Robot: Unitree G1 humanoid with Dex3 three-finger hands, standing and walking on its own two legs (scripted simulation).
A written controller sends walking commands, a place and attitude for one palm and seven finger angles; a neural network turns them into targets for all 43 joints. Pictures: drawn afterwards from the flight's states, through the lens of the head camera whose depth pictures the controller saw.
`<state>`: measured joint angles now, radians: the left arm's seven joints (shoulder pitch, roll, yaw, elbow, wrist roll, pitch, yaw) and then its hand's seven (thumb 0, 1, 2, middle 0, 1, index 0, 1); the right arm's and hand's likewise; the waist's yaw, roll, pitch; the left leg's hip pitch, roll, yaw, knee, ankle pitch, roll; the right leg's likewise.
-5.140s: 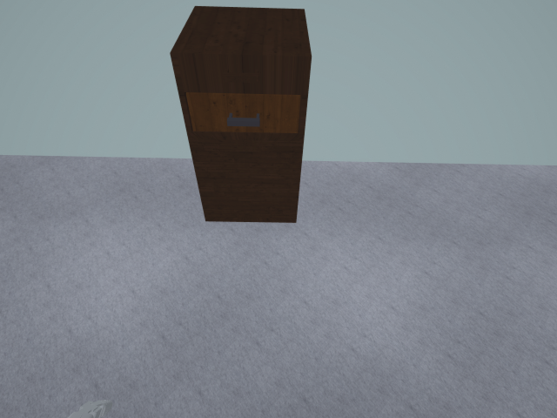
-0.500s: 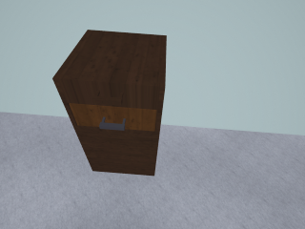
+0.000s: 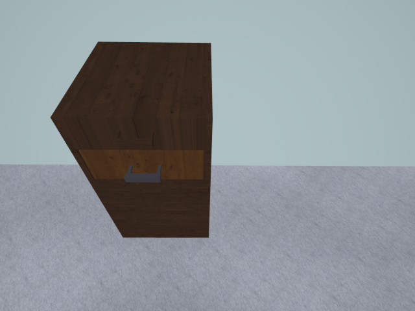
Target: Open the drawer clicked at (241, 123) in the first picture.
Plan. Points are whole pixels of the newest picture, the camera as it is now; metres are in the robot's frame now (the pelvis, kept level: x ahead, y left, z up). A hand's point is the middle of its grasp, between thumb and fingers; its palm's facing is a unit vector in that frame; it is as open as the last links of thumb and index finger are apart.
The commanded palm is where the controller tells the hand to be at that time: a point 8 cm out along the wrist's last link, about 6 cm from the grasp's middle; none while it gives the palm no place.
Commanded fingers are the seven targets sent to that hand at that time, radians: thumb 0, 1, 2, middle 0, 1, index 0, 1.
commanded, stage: look again from close up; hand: left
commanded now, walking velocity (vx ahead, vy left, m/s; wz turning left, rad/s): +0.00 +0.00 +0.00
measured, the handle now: (144, 172) +0.54 +0.24 -0.18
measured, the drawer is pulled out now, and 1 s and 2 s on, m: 0.00 0.00 0.00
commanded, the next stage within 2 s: raise the hand with hooked fingers in 0.60 s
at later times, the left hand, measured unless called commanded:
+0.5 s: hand out of the picture -0.01 +0.16 -0.18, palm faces +0.03 -0.98 -0.20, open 7.4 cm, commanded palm none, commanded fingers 0.00 0.90 0.90 -0.20 -0.30 -0.20 -0.30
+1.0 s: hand (122, 279) +0.18 +0.18 -0.04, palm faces -0.04 -0.39 -0.92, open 7.9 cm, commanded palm +0.11 +0.20 -0.03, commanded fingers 0.00 0.53 0.74 -0.23 -0.54 -0.23 -0.54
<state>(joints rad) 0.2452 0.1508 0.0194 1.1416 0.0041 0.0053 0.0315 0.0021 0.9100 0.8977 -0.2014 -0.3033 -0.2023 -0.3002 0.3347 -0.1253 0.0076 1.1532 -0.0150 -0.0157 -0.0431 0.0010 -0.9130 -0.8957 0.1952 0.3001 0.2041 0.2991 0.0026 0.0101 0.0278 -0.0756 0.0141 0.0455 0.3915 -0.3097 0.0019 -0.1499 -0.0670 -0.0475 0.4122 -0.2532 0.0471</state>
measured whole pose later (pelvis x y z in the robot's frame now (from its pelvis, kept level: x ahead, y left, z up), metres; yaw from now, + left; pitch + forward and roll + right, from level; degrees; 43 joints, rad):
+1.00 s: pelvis -0.04 -0.02 -0.02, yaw -3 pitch +7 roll +2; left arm 0.33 0.27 -0.06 0.09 0.78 0.01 0.34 0.01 0.76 0.83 -0.21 -0.41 -0.21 -0.40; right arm 0.14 -0.26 -0.06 0.66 -0.04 -0.13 -0.02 0.01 -0.92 -0.90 0.19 0.30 0.20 0.30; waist 0.02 0.04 -0.11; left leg -0.40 0.04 0.10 0.66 -0.38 -0.02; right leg -0.52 -0.05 0.02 0.72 -0.32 0.01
